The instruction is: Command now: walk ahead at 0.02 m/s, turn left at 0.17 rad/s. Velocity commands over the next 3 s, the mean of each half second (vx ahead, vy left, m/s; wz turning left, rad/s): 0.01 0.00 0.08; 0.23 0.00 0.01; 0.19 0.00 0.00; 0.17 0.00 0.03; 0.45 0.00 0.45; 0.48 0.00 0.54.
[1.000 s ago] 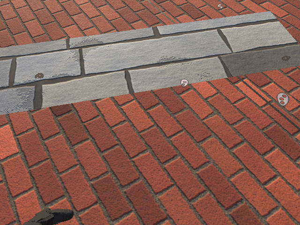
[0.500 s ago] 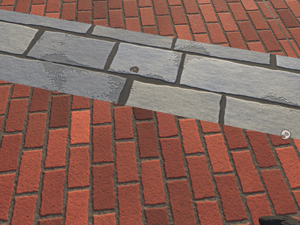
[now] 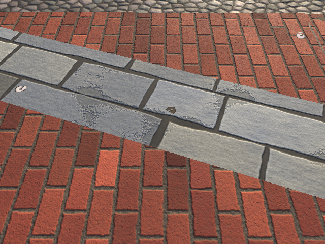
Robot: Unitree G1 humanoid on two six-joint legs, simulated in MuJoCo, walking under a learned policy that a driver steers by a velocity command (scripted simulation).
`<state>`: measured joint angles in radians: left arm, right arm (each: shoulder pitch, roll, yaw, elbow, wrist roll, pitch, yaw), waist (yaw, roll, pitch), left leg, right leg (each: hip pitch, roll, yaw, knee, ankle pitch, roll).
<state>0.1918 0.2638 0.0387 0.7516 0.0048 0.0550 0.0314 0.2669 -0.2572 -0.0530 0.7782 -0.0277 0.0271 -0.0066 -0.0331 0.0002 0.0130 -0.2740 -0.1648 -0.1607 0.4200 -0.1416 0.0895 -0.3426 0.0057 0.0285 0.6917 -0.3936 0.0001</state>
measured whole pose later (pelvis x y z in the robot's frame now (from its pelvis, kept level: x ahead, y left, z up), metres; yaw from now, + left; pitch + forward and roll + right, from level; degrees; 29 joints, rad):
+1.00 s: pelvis +0.09 +0.01 +0.01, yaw +1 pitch +0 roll +0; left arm 0.22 0.26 0.05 0.97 0.04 -0.03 -0.03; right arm 0.43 -0.20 -0.02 1.13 -0.02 -0.08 -0.01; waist -0.02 -0.04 0.00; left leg -0.02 -0.07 -0.02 0.27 -0.26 0.07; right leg -0.45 -0.02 -0.02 0.97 -0.31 -0.06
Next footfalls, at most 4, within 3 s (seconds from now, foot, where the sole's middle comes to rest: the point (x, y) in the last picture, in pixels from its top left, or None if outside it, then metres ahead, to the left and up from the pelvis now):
0.04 right None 0.04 -0.12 -0.78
1.24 right None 0.36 -0.07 -0.78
1.60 left None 0.32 0.12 -0.78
2.46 left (148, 197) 0.70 0.07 -0.78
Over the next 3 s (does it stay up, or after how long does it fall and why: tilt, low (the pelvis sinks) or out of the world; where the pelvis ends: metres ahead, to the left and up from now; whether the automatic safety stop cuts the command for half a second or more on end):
stays up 0.88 0.08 -0.02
